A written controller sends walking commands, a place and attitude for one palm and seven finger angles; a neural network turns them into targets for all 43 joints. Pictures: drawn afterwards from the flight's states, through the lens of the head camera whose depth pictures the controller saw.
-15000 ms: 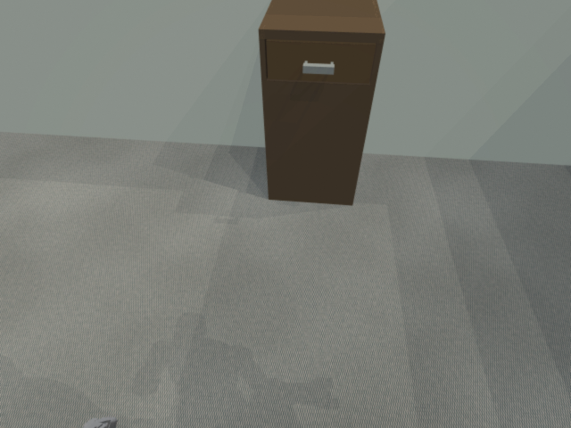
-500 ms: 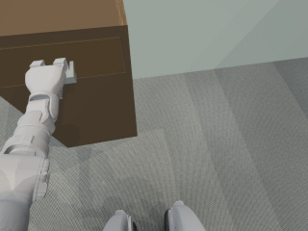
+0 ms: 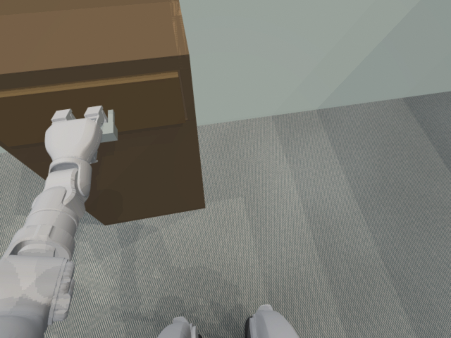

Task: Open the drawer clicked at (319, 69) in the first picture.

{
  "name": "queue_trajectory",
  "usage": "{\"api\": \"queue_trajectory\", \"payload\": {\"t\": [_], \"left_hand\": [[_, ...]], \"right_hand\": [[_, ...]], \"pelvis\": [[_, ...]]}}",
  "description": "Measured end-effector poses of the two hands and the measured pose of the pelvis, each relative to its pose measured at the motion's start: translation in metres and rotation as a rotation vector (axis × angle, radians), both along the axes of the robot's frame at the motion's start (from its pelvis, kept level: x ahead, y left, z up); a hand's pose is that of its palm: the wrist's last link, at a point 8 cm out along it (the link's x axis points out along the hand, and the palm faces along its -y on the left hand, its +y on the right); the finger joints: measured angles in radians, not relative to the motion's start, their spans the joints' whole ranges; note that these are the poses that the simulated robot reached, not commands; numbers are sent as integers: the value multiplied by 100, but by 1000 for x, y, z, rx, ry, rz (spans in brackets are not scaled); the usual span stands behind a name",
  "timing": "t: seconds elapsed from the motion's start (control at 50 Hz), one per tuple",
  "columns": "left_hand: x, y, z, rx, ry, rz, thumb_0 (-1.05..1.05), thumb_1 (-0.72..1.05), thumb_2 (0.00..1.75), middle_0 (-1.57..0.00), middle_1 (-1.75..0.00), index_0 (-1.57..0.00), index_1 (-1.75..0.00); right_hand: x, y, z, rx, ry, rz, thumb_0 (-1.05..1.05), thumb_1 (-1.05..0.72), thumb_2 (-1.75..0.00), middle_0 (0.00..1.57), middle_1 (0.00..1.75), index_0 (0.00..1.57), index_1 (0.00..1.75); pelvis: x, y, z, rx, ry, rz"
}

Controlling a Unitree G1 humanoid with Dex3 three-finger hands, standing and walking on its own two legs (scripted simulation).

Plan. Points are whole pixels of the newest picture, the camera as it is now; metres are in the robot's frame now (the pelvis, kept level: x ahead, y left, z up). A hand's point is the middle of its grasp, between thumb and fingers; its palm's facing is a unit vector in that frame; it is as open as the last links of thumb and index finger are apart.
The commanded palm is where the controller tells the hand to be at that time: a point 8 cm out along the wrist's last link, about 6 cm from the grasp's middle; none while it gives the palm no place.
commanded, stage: pull the drawer open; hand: left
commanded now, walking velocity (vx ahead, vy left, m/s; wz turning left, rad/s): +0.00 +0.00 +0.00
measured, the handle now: (86, 126) +0.51 +0.25 +0.00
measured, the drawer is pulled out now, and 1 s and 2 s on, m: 0.01 0.14 0.26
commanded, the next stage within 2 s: none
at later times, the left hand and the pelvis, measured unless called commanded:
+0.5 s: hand (88, 180) +0.41 +0.24 -0.02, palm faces -0.04 -0.05 -1.00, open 6.0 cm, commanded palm +0.37 +0.24 +0.03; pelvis +0.02 +0.00 +0.01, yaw +1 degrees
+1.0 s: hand (87, 216) +0.34 +0.23 -0.02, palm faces -0.03 -0.05 -1.00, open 6.0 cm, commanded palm +0.30 +0.23 +0.03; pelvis +0.01 -0.01 +0.02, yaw +0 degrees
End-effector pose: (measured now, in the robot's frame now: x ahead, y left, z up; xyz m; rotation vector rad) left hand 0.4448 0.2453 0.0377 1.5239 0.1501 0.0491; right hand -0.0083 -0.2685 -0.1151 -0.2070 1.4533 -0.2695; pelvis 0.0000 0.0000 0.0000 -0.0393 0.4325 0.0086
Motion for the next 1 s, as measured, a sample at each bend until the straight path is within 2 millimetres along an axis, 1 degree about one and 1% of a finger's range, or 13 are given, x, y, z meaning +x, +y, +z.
{"api": "queue_trajectory", "payload": {"t": [0.1,0.32,0.46,0.6,1.0], "left_hand": [[-11,-1,-1,-4,-10,-4,2,68,76,-30,-135,-36,-135],[-35,-4,-1,-4,-17,-5,2,68,77,-30,-135,-36,-135],[-51,-7,-1,-4,-20,-3,2,68,77,-29,-135,-36,-135],[-70,-9,-1,-2,-24,2,2,67,78,-29,-135,-36,-135],[-126,-18,-1,-3,-26,21,2,67,78,-30,-134,-38,-135]], "right_hand": [[20,2,1,13,-28,11,0,-91,-90,20,30,20,30],[78,6,4,31,-145,57,0,-91,-90,20,30,20,30],[103,8,8,37,-208,78,0,-91,-90,20,30,20,30],[113,10,10,43,-238,92,0,-91,-90,20,30,20,30],[125,6,16,43,-339,108,1,-91,-90,20,30,20,30]], "pelvis": [[7,1,4,2,-15,-1],[16,2,11,7,-45,2],[19,1,14,9,-63,5],[19,-1,16,12,-84,6],[11,-8,18,25,-141,-1]]}}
